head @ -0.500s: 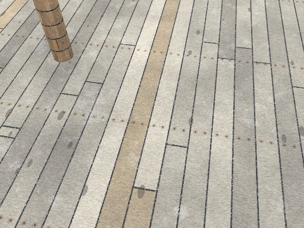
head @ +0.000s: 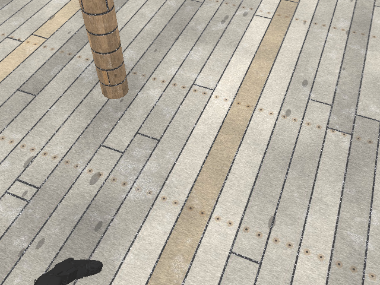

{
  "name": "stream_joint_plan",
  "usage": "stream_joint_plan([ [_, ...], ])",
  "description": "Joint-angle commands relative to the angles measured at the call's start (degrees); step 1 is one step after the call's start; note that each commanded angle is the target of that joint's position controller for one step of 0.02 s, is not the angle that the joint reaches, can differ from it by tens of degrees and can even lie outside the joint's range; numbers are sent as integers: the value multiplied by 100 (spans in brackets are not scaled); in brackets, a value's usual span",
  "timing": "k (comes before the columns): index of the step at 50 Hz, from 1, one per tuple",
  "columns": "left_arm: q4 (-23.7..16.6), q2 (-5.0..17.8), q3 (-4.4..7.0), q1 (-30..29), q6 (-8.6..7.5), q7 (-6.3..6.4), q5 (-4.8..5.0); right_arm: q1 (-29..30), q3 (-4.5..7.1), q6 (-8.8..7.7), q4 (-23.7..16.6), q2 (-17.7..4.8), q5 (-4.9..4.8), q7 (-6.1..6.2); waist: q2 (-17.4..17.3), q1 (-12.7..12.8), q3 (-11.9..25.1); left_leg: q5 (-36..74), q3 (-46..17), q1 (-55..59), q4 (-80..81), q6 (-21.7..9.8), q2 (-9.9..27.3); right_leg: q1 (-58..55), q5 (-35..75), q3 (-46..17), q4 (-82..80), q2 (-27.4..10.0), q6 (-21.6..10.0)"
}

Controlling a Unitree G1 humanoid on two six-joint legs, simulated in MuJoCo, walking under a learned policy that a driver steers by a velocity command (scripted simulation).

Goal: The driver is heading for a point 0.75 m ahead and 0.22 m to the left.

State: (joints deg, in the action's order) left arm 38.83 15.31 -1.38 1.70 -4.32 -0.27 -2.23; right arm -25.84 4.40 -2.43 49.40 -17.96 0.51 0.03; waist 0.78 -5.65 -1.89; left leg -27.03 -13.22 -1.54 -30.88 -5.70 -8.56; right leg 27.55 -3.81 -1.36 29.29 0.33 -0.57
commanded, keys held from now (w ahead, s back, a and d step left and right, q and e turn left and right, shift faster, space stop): w+q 0.88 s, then w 0.12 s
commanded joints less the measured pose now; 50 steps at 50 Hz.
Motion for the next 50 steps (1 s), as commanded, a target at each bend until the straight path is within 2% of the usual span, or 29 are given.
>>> stream_joint_plan([
  [1,58,1867,588,2061,-5,192,-145,-284,-28,-154,-803,-73,-179,-50,1780,818,2159,-652,562,-3053,-3664,109,-144,-4441,-2022,-4179,-1235,-2716,-1118],
  [2,23,1342,553,1735,70,155,-50,-178,14,-41,-584,-565,36,9,823,722,1502,-228,593,-3589,-4199,67,472,-3840,-2725,-4202,-1249,-2547,-1155],
  [3,-38,828,437,1421,76,129,3,262,38,-8,-587,-622,81,-39,209,742,798,361,668,-3560,-4110,103,671,-3096,-2481,-3194,-1337,-2231,-1021],
  [4,2,624,387,1266,63,103,-8,480,21,7,-628,-509,75,-87,68,676,420,671,740,-3450,-3888,164,838,-2578,-1654,-2368,-1488,-1931,-896],
  [5,68,580,375,1299,33,112,-1,585,21,55,-651,-453,120,-142,295,636,276,771,795,-3354,-3732,213,971,-2307,-1066,-1788,-1582,-1711,-792],
  [7,225,574,388,1455,-65,87,59,575,-2,175,-685,-343,157,-237,564,546,222,896,896,-3206,-3667,283,1043,-2058,-141,-1080,-1713,-1511,-741],
  [10,355,616,441,1619,-178,31,125,994,-37,246,-900,-232,162,-318,506,525,152,1265,946,-3617,-3563,343,1146,-2134,494,-505,-1926,-1563,-848],
  [13,483,616,468,1757,-168,22,112,1567,-80,248,-1137,-156,162,-372,456,592,-21,1809,1071,-3988,-3036,422,1213,-2229,848,84,-2042,-1481,-847],
  [16,577,650,493,1822,-153,12,109,2112,-169,208,-1327,-6,135,-440,449,693,-130,2456,1343,-3730,-1947,389,1214,-2233,1004,650,-2026,-1323,-728],
  [20,744,840,559,2118,-96,64,111,2704,-215,195,-1572,12,168,-505,420,855,-274,2253,1774,-3383,-913,151,1141,-2662,1381,984,-1870,-1514,-614],
  [22,831,942,582,2227,-19,101,93,2725,-192,198,-1626,-45,204,-473,436,821,-215,1749,1981,-3107,-615,-41,929,-3009,2499,1192,-1403,-1581,-531],
  [23,866,1038,602,2258,23,123,83,2572,-163,198,-1599,-93,225,-438,499,732,-66,1412,2099,-2791,-528,-158,727,-3144,3468,1312,-932,-1597,-491],
  [24,888,1134,621,2280,76,139,79,2172,-113,180,-1499,-175,242,-399,521,547,208,1160,2154,-2304,-403,-297,493,-3222,4208,1404,-183,-1596,-473],
  [25,862,1179,624,2236,128,149,104,1368,-31,129,-1256,-287,275,-341,390,179,671,1258,2126,-1294,-30,-464,266,-2925,4157,1531,964,-1526,-398],
  [26,721,1086,591,2217,135,140,78,356,125,103,-947,-644,324,-240,-72,-243,1302,981,1326,235,200,-716,705,-1841,2706,1567,2572,-1391,-224],
  [27,291,316,422,2418,106,17,81,467,284,126,-1030,-1338,242,-146,-1512,203,1756,676,-1600,1925,538,-1371,2519,659,-2459,1458,4497,-473,112],
  [28,76,812,520,1772,80,6,33,134,332,180,-1175,-1414,54,-104,-930,-228,2160,1098,-3237,2140,1286,-1744,2883,1453,-2773,244,5290,-12,180],
  [29,-62,782,509,1307,36,-11,94,315,298,197,-1003,-1240,35,-43,-542,-107,1305,1722,-2150,1691,1307,-1601,2692,1906,-2112,-29,5184,-377,116],
  [30,-14,683,448,1352,-28,1,120,554,217,172,-948,-913,-1,-10,-293,148,676,2482,-1475,793,1353,-1409,2463,1646,-1665,22,4615,-586,99],
  [31,68,663,451,1428,-5,11,76,818,155,131,-958,-717,6,1,-117,422,385,3034,-994,132,1425,-1183,2118,1231,-1580,3,4163,-720,114],
  [32,105,658,448,1607,91,6,-18,1012,102,93,-983,-571,-27,5,-164,645,324,3445,-672,-344,1510,-1106,1879,818,-1601,-22,3924,-764,175],
  [33,153,639,451,1745,197,-12,-68,1087,69,44,-1005,-500,-34,-17,-208,753,397,3687,-486,-581,1569,-1090,1765,553,-1626,-12,3765,-761,224],
  [35,121,529,440,1679,320,-51,-78,948,90,-46,-923,-562,-39,-53,-181,792,397,3796,-327,-816,1681,-1117,1592,514,-1462,81,3434,-701,307],
  [37,-1,452,423,1289,353,-68,-65,742,125,-66,-851,-656,-22,-56,-211,689,232,3364,-341,-922,1846,-1069,1490,748,-1020,124,2998,-679,367],
  [41,-266,434,402,342,337,-79,-38,267,140,-70,-707,-650,-36,-50,-358,341,-7,2995,-499,-596,1873,-899,1401,1181,-129,66,1913,-582,412],
  [46,-510,411,341,-417,230,-129,26,-207,146,-77,-565,-682,15,14,-427,31,-36,3757,-635,24,1471,-783,1500,1092,180,117,904,-300,290],
  [47,-539,419,338,-462,202,-134,36,-234,135,-82,-542,-673,23,34,-455,25,-46,3911,-667,76,1405,-725,1552,918,161,127,727,-255,219],
  [48,-525,484,352,-384,159,-136,33,-47,124,-103,-607,-697,75,60,-449,83,6,4006,-752,47,1355,-681,1647,595,159,101,560,-233,126],
  [50,-357,608,419,186,110,-93,37,191,116,-134,-601,-770,73,69,-539,386,126,4768,-690,-113,993,-473,1637,-448,-281,198,207,-15,-82],
])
